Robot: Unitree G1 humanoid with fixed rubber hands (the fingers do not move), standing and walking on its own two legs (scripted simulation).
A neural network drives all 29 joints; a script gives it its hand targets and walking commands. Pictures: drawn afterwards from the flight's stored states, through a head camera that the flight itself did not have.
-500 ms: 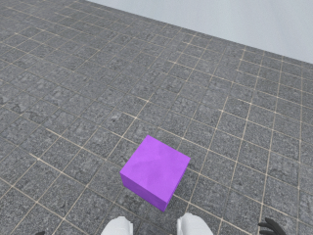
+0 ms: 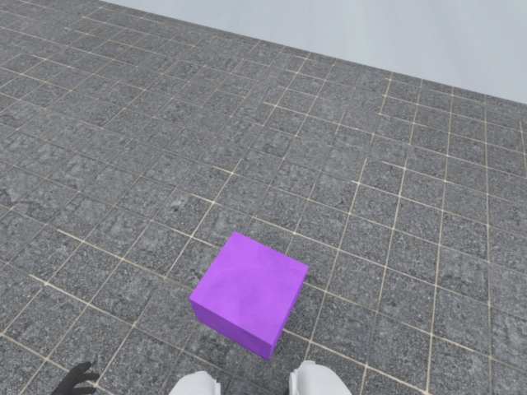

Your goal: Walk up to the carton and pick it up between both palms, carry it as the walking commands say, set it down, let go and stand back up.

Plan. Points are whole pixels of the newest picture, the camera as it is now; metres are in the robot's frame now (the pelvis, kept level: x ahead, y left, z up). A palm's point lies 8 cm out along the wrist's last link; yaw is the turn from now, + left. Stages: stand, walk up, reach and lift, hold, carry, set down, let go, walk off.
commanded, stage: walk up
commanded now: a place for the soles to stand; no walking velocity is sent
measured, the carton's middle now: (250, 294) +0.48 +0.03 -0.62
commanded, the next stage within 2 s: none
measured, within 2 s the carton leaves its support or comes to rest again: neither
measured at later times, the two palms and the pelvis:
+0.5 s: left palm out of the picture +0.01 +0.43 -0.06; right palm out of the picture +0.10 -0.28 -0.11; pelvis +0.01 +0.07 +0.00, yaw -2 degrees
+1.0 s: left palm out of the picture +0.20 +0.54 -0.09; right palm out of the picture +0.10 -0.11 -0.12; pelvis +0.09 +0.22 -0.01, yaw -13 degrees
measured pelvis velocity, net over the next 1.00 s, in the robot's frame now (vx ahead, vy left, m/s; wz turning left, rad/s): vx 0.09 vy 0.22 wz -0.22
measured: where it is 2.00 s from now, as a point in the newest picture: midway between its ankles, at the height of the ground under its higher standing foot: outside the picture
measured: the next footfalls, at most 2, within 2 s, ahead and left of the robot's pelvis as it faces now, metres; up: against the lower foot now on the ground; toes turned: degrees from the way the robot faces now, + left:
left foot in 0.54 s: +0.09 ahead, +0.25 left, +0.00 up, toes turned -1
right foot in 0.80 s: +0.15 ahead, +0.07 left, +0.00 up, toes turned -14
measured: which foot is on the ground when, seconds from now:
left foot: down 0.00-0.26, up 0.28-0.52, down 0.54-0.78, up 0.80-1.00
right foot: down 0.00-0.58, up 0.60-0.78, down 0.80-1.00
